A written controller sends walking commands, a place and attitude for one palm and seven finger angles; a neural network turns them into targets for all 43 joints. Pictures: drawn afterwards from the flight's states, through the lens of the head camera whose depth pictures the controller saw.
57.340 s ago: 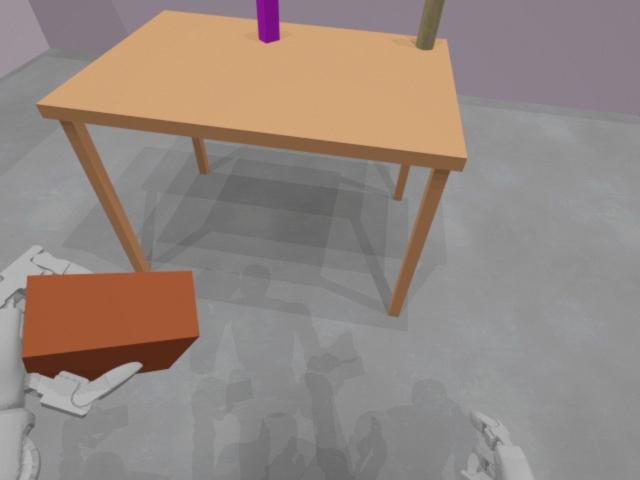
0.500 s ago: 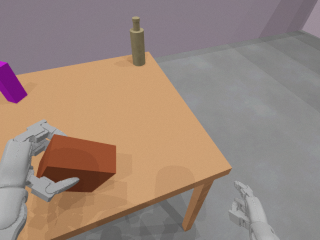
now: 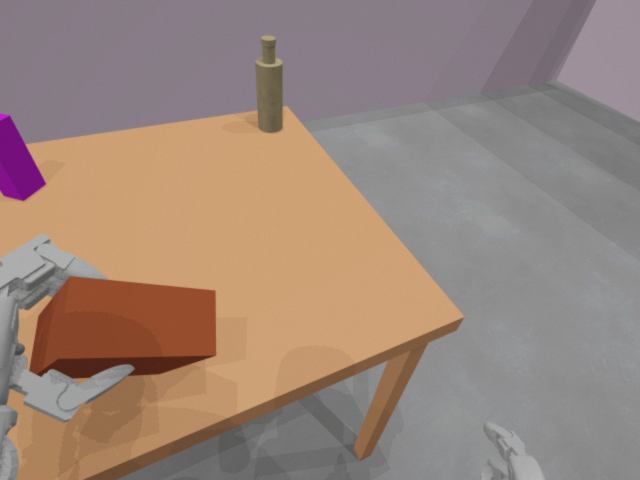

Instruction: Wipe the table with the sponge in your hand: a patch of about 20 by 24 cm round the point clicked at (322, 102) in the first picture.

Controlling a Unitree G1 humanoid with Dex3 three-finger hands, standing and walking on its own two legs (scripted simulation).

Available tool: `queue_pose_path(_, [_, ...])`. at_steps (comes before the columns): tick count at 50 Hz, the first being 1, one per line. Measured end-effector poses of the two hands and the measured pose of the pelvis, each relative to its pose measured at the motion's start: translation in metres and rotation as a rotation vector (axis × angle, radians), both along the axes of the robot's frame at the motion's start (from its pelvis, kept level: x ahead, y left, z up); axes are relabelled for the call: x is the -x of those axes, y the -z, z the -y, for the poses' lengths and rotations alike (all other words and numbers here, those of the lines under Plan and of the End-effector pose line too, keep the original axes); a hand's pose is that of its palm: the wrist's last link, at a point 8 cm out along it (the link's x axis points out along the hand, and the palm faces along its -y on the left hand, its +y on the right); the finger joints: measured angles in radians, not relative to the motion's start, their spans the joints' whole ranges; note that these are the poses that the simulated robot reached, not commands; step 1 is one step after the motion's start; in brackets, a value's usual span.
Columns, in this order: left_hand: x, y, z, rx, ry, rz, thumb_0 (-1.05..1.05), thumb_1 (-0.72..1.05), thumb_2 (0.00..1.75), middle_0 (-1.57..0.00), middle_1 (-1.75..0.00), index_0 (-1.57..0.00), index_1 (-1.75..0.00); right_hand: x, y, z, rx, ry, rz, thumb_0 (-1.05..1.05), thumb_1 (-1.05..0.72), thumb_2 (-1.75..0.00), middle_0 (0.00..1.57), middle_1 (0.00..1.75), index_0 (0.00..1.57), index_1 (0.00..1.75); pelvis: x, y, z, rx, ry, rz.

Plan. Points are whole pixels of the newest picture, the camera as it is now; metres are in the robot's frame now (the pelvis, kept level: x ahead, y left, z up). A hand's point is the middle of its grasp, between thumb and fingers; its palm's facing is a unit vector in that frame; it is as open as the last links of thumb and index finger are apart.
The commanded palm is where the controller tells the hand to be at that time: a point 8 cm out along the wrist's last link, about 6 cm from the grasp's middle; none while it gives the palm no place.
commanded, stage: step back with the hand held close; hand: left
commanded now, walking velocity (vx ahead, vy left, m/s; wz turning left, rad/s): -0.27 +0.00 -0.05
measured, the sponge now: (145, 335) +0.23 +0.20 +0.13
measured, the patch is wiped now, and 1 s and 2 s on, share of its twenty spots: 1.00 1.00 1.00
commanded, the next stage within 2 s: stop stepping back and stand still in 0.62 s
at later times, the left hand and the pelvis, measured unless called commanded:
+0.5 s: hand (25, 450) +0.10 +0.22 +0.19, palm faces +0.36 -0.86 -0.35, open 10.3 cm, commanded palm +0.07 +0.25 +0.20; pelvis -0.09 -0.02 +0.01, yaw -1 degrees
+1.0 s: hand out of the picture -0.07 +0.22 +0.18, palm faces +0.39 -0.86 -0.33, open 10.3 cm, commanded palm -0.12 +0.26 +0.20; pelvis -0.28 -0.02 +0.00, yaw +0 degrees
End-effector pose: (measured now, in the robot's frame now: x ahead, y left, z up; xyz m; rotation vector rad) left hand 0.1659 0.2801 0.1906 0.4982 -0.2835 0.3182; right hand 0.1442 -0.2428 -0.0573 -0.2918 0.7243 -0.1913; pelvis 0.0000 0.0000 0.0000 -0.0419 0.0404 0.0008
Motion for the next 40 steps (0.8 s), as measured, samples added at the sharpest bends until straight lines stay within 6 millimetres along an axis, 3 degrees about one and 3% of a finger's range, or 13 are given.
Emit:
queue_pose_path(4, [0.006, -0.013, -0.008, -0.016, -0.037, 0.063, -0.01, -0.56, 1.06, -0.69, -1.36, -0.76, -1.31, -0.006, -0.001, -0.011, -0.023, -0.040, 0.014, 0.01, -0.90, -0.90, 0.21, 0.30, 0.20, 0.30, 0.004, -0.003, 0.002, 0.004, 0.014, -0.035])
queue_pose_path(7, [0.003, -0.007, -0.006, 0.021, -0.047, 0.052, -0.01, -0.56, 1.06, -0.69, -1.37, -0.76, -1.32, -0.006, 0.000, -0.016, -0.049, -0.062, 0.018, 0.01, -0.90, -0.90, 0.21, 0.30, 0.21, 0.30, 0.016, -0.004, 0.007, -0.006, 0.041, -0.054])
queue_pose_path(10, [0.000, 0.005, 0.010, 0.072, 0.002, -0.013, -0.01, -0.56, 1.06, -0.69, -1.37, -0.76, -1.32, 0.001, 0.002, -0.016, -0.076, -0.068, 0.009, 0.01, -0.90, -0.90, 0.21, 0.30, 0.21, 0.30, 0.035, -0.008, 0.010, 0.010, 0.050, -0.044])
queue_pose_path(13, [0.008, 0.008, 0.035, 0.078, 0.098, -0.061, -0.01, -0.56, 1.06, -0.69, -1.37, -0.76, -1.32, 0.014, 0.002, -0.012, -0.098, -0.053, 0.008, 0.01, -0.90, -0.90, 0.21, 0.30, 0.21, 0.30, 0.052, -0.009, 0.015, 0.010, 0.057, -0.027])
queue_pose_path(16, [0.031, 0.001, 0.052, 0.034, 0.171, -0.070, -0.01, -0.56, 1.06, -0.69, -1.37, -0.76, -1.32, 0.033, -0.001, -0.001, -0.098, -0.031, 0.015, 0.01, -0.90, -0.90, 0.21, 0.30, 0.21, 0.30, 0.066, -0.009, 0.022, 0.013, 0.052, -0.014])
queue_pose_path(19, [0.060, -0.010, 0.054, -0.015, 0.177, -0.039, -0.01, -0.57, 1.06, -0.69, -1.37, -0.76, -1.32, 0.054, -0.001, 0.013, -0.078, 0.001, 0.013, 0.01, -0.90, -0.90, 0.21, 0.30, 0.21, 0.30, 0.077, -0.006, 0.027, 0.036, 0.039, 0.002])
queue_pose_path(23, [0.092, -0.014, 0.036, 0.016, 0.090, 0.033, -0.01, -0.57, 1.06, -0.70, -1.37, -0.76, -1.32, 0.085, -0.003, 0.030, -0.029, 0.060, -0.031, 0.01, -0.90, -0.90, 0.21, 0.30, 0.21, 0.30, 0.086, -0.008, 0.027, 0.007, 0.026, -0.004])
queue_pose_path(26, [0.102, -0.006, 0.015, 0.075, 0.004, 0.058, -0.01, -0.57, 1.06, -0.70, -1.37, -0.76, -1.32, 0.102, -0.009, 0.033, 0.021, 0.048, -0.061, 0.01, -0.90, -0.90, 0.21, 0.30, 0.20, 0.30, 0.101, -0.011, 0.022, -0.016, 0.004, -0.022])
queue_pose_path(29, [0.109, 0.008, -0.003, 0.118, -0.041, 0.046, -0.01, -0.57, 1.06, -0.70, -1.37, -0.76, -1.32, 0.113, -0.012, 0.028, 0.058, 0.023, -0.051, 0.01, -0.90, -0.90, 0.20, 0.30, 0.20, 0.30, 0.125, -0.007, 0.013, -0.023, -0.025, -0.041])
queue_pose_path(32, [0.127, 0.018, -0.007, 0.104, -0.014, 0.016, -0.01, -0.57, 1.06, -0.69, -1.37, -0.76, -1.32, 0.123, -0.013, 0.016, 0.057, 0.017, 0.000, 0.01, -0.90, -0.90, 0.20, 0.30, 0.20, 0.30, 0.155, 0.001, 0.001, -0.039, -0.023, -0.044])
queue_pose_path(36, [0.162, 0.017, 0.005, 0.063, 0.055, -0.047, -0.01, -0.57, 1.06, -0.69, -1.37, -0.76, -1.33, 0.151, -0.019, -0.010, -0.026, 0.000, 0.066, 0.01, -0.90, -0.90, 0.20, 0.30, 0.20, 0.30, 0.184, -0.003, 0.000, -0.055, 0.046, -0.011])
queue_pose_path(40, [0.198, 0.001, 0.018, 0.053, 0.096, -0.026, -0.01, -0.57, 1.06, -0.69, -1.37, -0.76, -1.32, 0.191, -0.016, -0.028, -0.101, -0.024, 0.077, 0.01, -0.90, -0.90, 0.21, 0.30, 0.20, 0.30, 0.210, -0.008, 0.004, -0.037, 0.046, 0.021])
